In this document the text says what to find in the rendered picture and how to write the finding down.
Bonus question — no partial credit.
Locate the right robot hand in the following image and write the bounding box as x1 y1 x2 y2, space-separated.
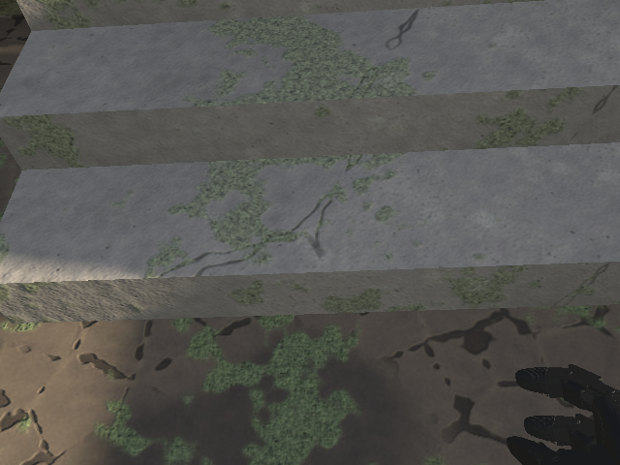
507 364 620 465

